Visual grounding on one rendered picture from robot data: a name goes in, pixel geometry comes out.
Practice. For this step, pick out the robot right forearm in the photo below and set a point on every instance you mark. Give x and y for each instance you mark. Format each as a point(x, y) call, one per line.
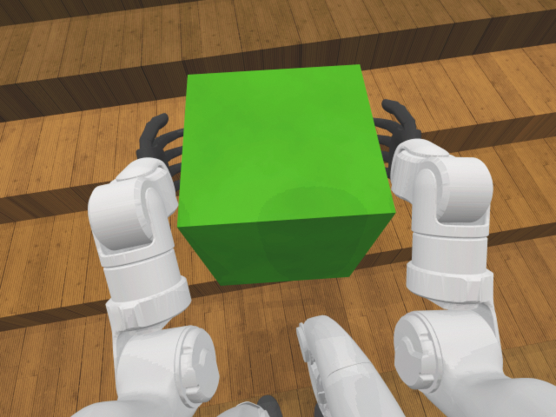
point(450, 199)

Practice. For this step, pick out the robot left upper arm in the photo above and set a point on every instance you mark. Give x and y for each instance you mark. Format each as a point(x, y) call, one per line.
point(167, 373)

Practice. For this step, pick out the robot left hand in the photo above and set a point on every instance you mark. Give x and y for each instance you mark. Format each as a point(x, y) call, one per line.
point(153, 148)

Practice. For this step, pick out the right robot shin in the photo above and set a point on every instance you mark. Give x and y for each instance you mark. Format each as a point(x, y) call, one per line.
point(318, 389)

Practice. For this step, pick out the robot right hand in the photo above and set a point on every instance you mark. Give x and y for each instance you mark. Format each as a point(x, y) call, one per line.
point(400, 133)

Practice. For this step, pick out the robot left forearm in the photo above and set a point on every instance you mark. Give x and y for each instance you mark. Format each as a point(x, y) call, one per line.
point(129, 221)

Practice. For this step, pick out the robot left foot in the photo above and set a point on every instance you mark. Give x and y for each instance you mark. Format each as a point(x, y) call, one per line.
point(269, 403)

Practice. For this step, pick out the carton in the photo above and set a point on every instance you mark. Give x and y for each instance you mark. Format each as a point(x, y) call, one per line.
point(282, 175)

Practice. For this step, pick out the robot right upper arm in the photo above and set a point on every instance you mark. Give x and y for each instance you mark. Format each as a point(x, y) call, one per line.
point(454, 359)

